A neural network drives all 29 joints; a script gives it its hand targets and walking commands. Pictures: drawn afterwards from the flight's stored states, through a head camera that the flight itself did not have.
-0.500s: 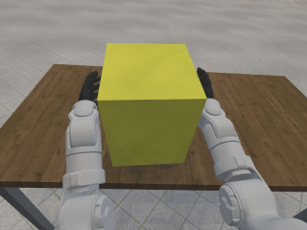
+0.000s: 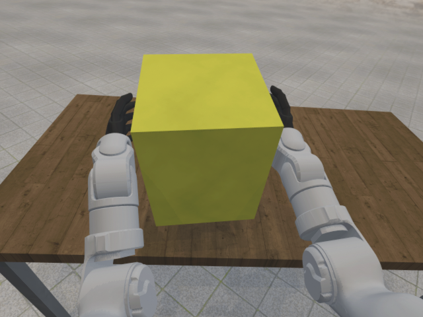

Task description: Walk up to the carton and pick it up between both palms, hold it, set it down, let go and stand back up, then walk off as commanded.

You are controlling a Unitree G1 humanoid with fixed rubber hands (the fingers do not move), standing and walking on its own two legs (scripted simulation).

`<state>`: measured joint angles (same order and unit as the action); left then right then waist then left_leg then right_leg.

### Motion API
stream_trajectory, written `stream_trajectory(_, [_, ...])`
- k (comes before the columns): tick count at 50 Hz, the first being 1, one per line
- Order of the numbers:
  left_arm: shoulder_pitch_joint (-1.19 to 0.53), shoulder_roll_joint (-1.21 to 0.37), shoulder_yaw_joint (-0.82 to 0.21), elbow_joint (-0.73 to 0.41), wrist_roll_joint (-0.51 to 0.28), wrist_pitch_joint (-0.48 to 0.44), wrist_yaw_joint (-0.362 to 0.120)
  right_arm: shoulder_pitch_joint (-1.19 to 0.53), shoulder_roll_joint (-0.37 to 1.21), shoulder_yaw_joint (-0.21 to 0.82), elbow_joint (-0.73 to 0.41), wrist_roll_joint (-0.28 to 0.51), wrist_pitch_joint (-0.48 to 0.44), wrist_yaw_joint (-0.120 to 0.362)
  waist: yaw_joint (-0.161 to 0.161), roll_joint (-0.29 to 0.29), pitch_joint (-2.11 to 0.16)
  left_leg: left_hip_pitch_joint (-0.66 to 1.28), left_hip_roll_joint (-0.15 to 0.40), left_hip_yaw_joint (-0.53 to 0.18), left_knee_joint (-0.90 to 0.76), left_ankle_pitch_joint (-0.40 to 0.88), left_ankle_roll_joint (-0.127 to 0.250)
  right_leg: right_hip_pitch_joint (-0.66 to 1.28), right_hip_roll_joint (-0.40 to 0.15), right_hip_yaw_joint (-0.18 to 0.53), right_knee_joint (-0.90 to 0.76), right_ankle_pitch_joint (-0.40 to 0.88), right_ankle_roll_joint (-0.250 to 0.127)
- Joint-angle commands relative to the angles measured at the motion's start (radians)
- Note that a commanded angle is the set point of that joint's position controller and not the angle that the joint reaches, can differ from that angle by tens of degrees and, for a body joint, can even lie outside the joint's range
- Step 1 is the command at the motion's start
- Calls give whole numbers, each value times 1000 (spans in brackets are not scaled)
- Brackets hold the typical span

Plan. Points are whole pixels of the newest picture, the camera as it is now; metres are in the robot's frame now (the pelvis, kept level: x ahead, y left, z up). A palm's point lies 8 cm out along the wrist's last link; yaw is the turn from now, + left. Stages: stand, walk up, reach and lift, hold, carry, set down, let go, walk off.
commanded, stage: reach and lift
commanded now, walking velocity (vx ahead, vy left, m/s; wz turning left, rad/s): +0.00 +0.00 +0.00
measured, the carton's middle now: (202, 142) +0.39 -0.01 +0.18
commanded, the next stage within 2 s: hold in 0.38 s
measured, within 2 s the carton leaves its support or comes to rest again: neither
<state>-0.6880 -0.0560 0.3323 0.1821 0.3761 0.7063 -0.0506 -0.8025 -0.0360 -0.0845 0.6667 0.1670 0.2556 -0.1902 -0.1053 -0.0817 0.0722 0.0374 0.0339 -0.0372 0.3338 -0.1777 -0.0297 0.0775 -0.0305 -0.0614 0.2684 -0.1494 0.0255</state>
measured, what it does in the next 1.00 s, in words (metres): stands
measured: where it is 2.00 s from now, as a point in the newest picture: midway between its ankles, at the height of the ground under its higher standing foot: outside the picture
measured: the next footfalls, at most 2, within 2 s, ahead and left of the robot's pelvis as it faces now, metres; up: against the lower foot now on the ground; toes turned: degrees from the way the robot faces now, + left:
none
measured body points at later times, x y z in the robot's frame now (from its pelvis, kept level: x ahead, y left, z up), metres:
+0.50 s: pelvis +0.00 +0.00 +0.00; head -0.06 +0.03 +0.44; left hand +0.37 +0.15 +0.22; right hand +0.38 -0.15 +0.24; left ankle +0.02 +0.14 -0.75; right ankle +0.01 -0.13 -0.75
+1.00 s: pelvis +0.00 +0.00 +0.00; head -0.07 +0.03 +0.44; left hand +0.38 +0.15 +0.23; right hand +0.38 -0.15 +0.26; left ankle +0.02 +0.14 -0.75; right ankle +0.01 -0.13 -0.75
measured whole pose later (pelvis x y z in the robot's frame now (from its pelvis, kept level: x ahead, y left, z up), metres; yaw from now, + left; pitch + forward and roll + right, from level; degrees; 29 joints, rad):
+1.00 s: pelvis +0.00 +0.00 +0.00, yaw +0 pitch -10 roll -1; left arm -0.73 -0.03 0.34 0.18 0.35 0.82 -0.06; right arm -0.89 -0.07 -0.06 0.65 0.25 0.42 -0.23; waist -0.10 -0.06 -0.01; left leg 0.00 0.04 -0.04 0.35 -0.18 -0.04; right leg 0.04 -0.02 -0.06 0.28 -0.16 0.02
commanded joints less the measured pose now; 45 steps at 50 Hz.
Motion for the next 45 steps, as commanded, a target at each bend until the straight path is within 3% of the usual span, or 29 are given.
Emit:
stream_trajectory(1, [-658,-521,-468,-103,-159,-42,-115,-730,537,343,-291,81,-31,93,-16,111,-383,29,-76,80,-34,289,-11,104,95,-49,-8,175,5])
stream_trajectory(3, [-646,-518,-485,-114,-169,-38,-109,-729,540,369,-308,97,-21,82,-21,103,-399,41,-85,80,-20,319,-8,114,97,-45,-5,224,10])
stream_trajectory(5, [-632,-498,-444,-69,-140,-24,-113,-727,534,358,-278,89,-3,81,-7,95,-332,1,-87,86,-44,244,0,90,91,-46,-19,164,14])
stream_trajectory(9, [-654,-510,-467,-112,-161,-14,-116,-741,547,384,-323,100,14,77,-5,78,-376,6,-83,85,-37,266,-2,112,94,-44,-9,194,16])
stream_trajectory(11, [-676,-509,-474,-146,-164,-16,-114,-741,555,393,-339,117,19,73,-3,77,-398,17,-82,83,-36,278,-1,111,97,-44,-5,203,17])
stream_trajectory(12, [-687,-511,-482,-141,-171,-14,-114,-724,548,383,-319,120,29,74,-19,100,-390,12,-82,78,-30,270,-10,103,99,-44,-5,184,12])
stream_trajectory(19, [-660,-498,-448,-98,-148,18,-123,-743,540,368,-298,128,63,71,4,95,-344,-31,-87,84,-48,210,-3,95,95,-37,-10,153,16])
stream_trajectory(24, [-718,-496,-475,-138,-182,15,-124,-745,579,382,-309,140,86,66,-8,94,-384,-35,-86,83,-45,205,1,97,96,-32,-2,168,19])
stream_trajectory(28, [-740,-490,-433,-61,-163,31,-130,-783,564,342,-257,129,104,72,0,96,-324,-89,-83,88,-73,94,12,66,90,-29,-15,63,15])
stream_trajectory(30, [-753,-498,-452,-86,-186,26,-129,-810,593,363,-299,148,102,68,11,83,-403,-62,-85,85,-59,138,14,87,92,-22,-8,107,20])
stream_trajectory(32, [-793,-513,-479,-114,-206,18,-120,-803,595,360,-279,157,113,63,-17,94,-416,-49,-84,76,-48,164,4,85,98,-27,0,129,15])
stream_trajectory(36, [-731,-487,-421,-47,-168,42,-127,-787,573,356,-249,166,137,60,10,91,-357,-75,-89,81,-58,132,9,76,95,-20,-9,113,22])
stream_trajectory(37, [-729,-483,-415,-38,-164,49,-132,-776,560,344,-221,157,146,59,0,96,-333,-85,-89,83,-63,115,8,73,94,-17,-12,103,20])
stream_trajectory(42, [-790,-493,-436,-88,-188,42,-135,-826,589,350,-272,188,144,59,7,93,-401,-80,-85,80,-57,147,6,100,96,-17,-1,126,23])
stream_trajectory(45, [-791,-510,-454,-86,-195,41,-129,-817,585,348,-262,190,150,55,-11,106,-396,-67,-84,73,-42,178,-2,83,102,-20,1,146,19])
